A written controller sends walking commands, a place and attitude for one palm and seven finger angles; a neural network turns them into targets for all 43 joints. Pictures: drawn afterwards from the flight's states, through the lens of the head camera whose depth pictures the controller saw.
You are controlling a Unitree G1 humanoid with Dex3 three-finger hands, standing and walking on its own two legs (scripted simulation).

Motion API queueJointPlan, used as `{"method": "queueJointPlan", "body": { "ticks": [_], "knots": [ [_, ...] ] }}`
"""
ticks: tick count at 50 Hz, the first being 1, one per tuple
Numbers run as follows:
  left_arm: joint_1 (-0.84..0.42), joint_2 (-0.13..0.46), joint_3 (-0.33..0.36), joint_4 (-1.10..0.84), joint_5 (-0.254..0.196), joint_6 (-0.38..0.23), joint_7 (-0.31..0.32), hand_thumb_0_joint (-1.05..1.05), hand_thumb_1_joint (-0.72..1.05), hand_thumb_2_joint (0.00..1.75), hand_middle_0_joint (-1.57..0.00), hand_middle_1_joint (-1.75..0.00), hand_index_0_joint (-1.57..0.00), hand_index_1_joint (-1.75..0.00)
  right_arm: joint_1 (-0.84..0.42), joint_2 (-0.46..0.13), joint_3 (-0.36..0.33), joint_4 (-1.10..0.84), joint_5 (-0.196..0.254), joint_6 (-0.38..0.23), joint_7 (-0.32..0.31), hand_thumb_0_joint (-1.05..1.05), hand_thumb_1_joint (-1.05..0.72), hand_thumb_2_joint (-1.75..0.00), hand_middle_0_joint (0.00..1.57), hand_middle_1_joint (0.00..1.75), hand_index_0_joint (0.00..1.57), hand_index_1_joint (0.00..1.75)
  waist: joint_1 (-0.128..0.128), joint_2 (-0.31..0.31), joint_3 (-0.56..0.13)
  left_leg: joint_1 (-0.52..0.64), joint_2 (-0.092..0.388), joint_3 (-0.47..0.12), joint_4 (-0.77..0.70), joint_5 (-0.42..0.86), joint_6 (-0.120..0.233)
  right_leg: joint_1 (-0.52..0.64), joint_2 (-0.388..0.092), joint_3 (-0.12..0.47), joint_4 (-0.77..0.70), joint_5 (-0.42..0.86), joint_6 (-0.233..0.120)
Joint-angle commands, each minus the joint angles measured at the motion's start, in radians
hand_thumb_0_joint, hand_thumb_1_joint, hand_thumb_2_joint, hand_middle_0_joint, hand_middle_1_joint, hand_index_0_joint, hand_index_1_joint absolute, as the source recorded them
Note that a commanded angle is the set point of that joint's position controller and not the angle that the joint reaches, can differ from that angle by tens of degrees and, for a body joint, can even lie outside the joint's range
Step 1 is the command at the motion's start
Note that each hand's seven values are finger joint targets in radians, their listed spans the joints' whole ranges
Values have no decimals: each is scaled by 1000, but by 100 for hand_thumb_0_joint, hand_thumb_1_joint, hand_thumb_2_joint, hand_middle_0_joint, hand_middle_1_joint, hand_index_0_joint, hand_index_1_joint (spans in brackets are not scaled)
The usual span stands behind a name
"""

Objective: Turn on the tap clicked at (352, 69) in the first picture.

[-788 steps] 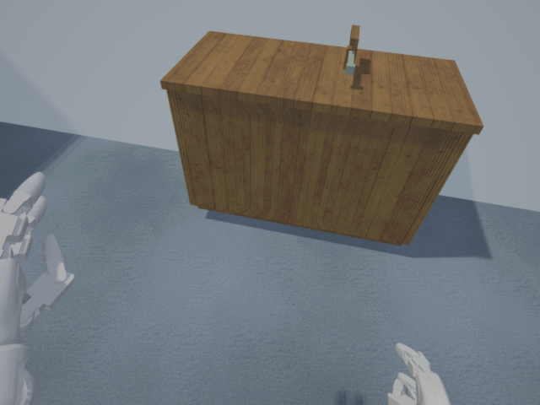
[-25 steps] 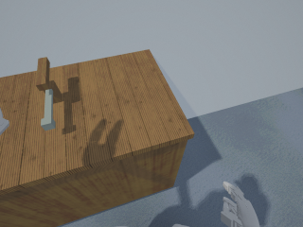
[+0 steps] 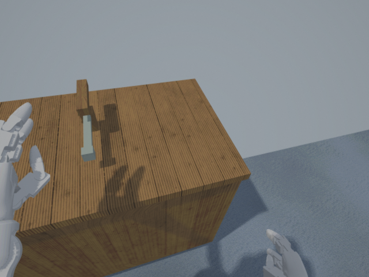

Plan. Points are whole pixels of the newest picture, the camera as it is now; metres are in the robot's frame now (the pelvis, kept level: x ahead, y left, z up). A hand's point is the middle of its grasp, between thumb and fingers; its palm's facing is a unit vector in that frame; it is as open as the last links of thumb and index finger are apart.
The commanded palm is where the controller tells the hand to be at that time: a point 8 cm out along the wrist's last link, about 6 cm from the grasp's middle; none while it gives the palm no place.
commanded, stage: come to a stop and stand still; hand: left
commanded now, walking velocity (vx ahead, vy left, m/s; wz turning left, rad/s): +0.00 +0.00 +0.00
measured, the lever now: (88, 153) +0.38 +0.29 +0.01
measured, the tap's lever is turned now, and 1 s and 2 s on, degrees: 0 0 0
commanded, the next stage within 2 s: look again from close up in 1.06 s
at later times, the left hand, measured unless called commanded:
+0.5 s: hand (47, 153) +0.26 +0.27 +0.16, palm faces +0.36 -0.84 -0.41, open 7.4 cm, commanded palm +0.20 +0.31 +0.18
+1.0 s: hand (59, 164) +0.24 +0.24 +0.16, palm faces +0.39 -0.84 -0.36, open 7.4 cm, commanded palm +0.19 +0.28 +0.18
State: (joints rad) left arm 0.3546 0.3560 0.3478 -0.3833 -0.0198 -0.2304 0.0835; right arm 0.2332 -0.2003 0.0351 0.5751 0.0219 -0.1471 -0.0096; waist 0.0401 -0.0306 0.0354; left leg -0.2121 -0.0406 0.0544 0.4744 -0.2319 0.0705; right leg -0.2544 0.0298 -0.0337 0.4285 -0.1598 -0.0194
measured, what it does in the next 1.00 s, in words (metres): stands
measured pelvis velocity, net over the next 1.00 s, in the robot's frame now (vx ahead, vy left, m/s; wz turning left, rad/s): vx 0.03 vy -0.01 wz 0.02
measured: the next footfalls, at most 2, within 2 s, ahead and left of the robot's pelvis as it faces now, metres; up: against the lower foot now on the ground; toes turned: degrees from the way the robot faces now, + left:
none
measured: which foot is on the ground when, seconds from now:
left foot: down 0.00-1.00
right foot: down 0.00-1.00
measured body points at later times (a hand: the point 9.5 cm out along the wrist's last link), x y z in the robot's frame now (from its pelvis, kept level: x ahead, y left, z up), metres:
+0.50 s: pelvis +0.05 +0.02 +0.00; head +0.07 +0.05 +0.45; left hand +0.24 +0.32 +0.19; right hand +0.23 -0.19 -0.07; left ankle +0.02 +0.07 -0.74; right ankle +0.06 -0.10 -0.74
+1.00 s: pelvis +0.03 -0.01 +0.00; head +0.04 +0.01 +0.45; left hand +0.22 +0.29 +0.18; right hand +0.21 -0.23 -0.07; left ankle +0.02 +0.07 -0.74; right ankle +0.06 -0.10 -0.74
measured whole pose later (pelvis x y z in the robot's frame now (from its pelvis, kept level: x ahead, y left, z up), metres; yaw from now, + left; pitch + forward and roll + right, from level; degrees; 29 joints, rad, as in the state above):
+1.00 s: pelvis +0.03 -0.01 +0.00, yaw +1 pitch -1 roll -1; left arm 0.43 0.36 0.34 -0.45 -0.05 -0.20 0.10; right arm 0.22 -0.20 0.02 0.57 0.02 -0.09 -0.03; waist 0.02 -0.01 0.03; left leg -0.18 -0.04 0.03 0.44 -0.25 0.06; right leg -0.21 0.04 -0.05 0.38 -0.17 -0.04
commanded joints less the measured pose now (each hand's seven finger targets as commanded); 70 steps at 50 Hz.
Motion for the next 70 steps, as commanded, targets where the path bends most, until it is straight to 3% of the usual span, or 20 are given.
{"method": "queueJointPlan", "body": {
  "ticks": [1,4,6,12,13,17,18,22,23,27,28,32,33,37,38,46,53,57,59,70],
  "knots": [
    [-127,179,103,-233,5,-72,11,0,90,90,-20,-30,-20,-30,-92,-127,-53,-163,-3,-58,-5,0,-90,-90,20,30,20,30,-4,127,-48,-170,169,-195,-243,-278,-9,147,-64,81,-11,-92,2],
    [-139,178,103,-240,8,-80,8,0,90,90,-20,-30,-20,-30,-89,-125,-52,-164,-8,-62,-2,0,-90,-90,20,30,20,30,-4,143,-56,-157,180,-214,-252,-217,-23,162,-62,70,9,-41,1],
    [-121,167,94,-236,4,-78,7,0,90,90,-20,-30,-20,-30,-79,-126,-57,-160,-9,-63,0,0,-90,-90,20,30,20,30,-8,92,-78,-98,166,-192,-207,-82,-41,150,-73,74,-7,13,-6],
    [-97,180,103,-274,-1,-72,6,0,90,90,-20,-30,-20,-30,-88,-124,-62,-148,-12,-49,7,0,-90,-90,20,30,20,30,-12,132,-138,56,160,-163,-131,330,-115,113,-76,48,26,125,-12],
    [-78,159,89,-267,-5,-71,5,0,90,90,-20,-30,-20,-30,-80,-126,-64,-148,-18,-40,6,0,-90,-90,20,30,20,30,-15,124,-149,72,164,-167,-116,400,-121,109,-76,41,28,128,-12],
    [-16,207,137,-332,-6,-63,10,0,90,90,-20,-30,-20,-30,-90,-122,-72,-160,-13,-23,11,0,-90,-90,20,30,20,30,-16,145,-190,167,175,-159,-75,637,-149,79,-73,19,51,108,-18],
    [-1,176,116,-318,-14,-61,7,0,90,90,-20,-30,-20,-30,-79,-122,-70,-161,-20,-15,10,0,-90,-90,20,30,20,30,-20,148,-179,158,176,-165,-72,648,-148,75,-71,13,47,81,-19],
    [25,207,154,-329,-21,-52,13,0,90,90,-20,-30,-20,-30,-91,-123,-75,-167,-5,-2,8,0,-90,-90,20,30,20,30,-20,119,-176,98,160,-147,-50,592,-152,143,-82,23,24,197,-35],
    [29,182,133,-321,-27,-54,11,0,90,90,-20,-30,-20,-30,-80,-128,-76,-166,-11,2,5,0,-90,-90,20,30,20,30,-23,110,-177,84,157,-150,-48,571,-150,152,-87,24,27,203,-39],
    [22,203,146,-340,-27,-47,19,0,90,90,-20,-30,-20,-30,-92,-125,-77,-164,-2,4,-2,0,-90,-90,20,30,20,30,-24,141,-189,99,152,-141,-52,553,-147,146,-93,40,34,223,-38],
    [31,173,120,-315,-31,-46,17,0,90,90,-20,-30,-20,-30,-86,-126,-75,-164,-9,9,-4,0,-90,-90,20,30,20,30,-25,126,-183,95,155,-144,-52,534,-140,142,-97,37,26,213,-36],
    [22,192,131,-304,-33,-32,25,0,90,90,-20,-30,-20,-30,-106,-126,-75,-164,2,12,-13,0,-90,-90,20,30,20,30,-24,81,-174,64,140,-139,-60,408,-126,161,-109,76,-1,250,-38],
    [19,156,101,-284,-36,-33,23,0,90,90,-20,-30,-20,-30,-98,-128,-74,-161,-5,15,-16,0,-90,-90,20,30,20,30,-26,73,-169,51,138,-141,-62,372,-120,159,-115,79,-7,242,-41],
    [-8,191,119,-298,-33,-26,32,0,90,90,-20,-30,-20,-30,-117,-127,-72,-161,2,14,-21,0,-90,-90,20,30,20,30,-24,89,-141,21,130,-146,-98,220,-96,150,-121,112,-35,171,-35],
    [-10,161,93,-279,-36,-30,30,0,90,90,-20,-30,-20,-30,-113,-126,-68,-161,-5,15,-23,0,-90,-90,20,30,20,30,-24,75,-134,8,132,-149,-104,186,-86,149,-123,107,-45,145,-34],
    [-19,180,101,-272,-31,-26,35,0,90,90,-20,-30,-20,-30,-111,-129,-68,-165,-3,3,-28,0,-90,-90,20,30,20,30,-22,70,-105,-23,125,-154,-131,21,-44,128,-131,148,-111,3,-27],
    [3,171,93,-271,-34,-24,34,0,90,90,-20,-30,-20,-30,-108,-131,-68,-156,-3,-5,-28,0,-90,-90,20,30,20,30,-25,69,-126,-1,126,-148,-120,70,-40,134,-134,145,-112,42,-25],
    [3,201,114,-293,-32,-23,38,0,90,90,-20,-30,-20,-30,-111,-131,-69,-149,3,-9,-26,0,-90,-90,20,30,20,30,-23,85,-130,4,131,-148,-120,101,-42,141,-131,137,-100,80,-23],
    [14,182,102,-277,-34,-19,37,0,90,90,-20,-30,-20,-30,-102,-133,-73,-154,-1,-10,-27,0,-90,-90,20,30,20,30,-23,55,-128,6,131,-151,-117,117,-44,145,-131,139,-97,97,-25],
    [11,181,98,-277,-31,-15,39,0,90,90,-20,-30,-20,-30,-103,-133,-72,-152,-2,-5,-28,0,-90,-90,20,30,20,30,-21,66,-118,3,138,-153,-133,85,-40,135,-127,141,-103,66,-22]
  ]
}}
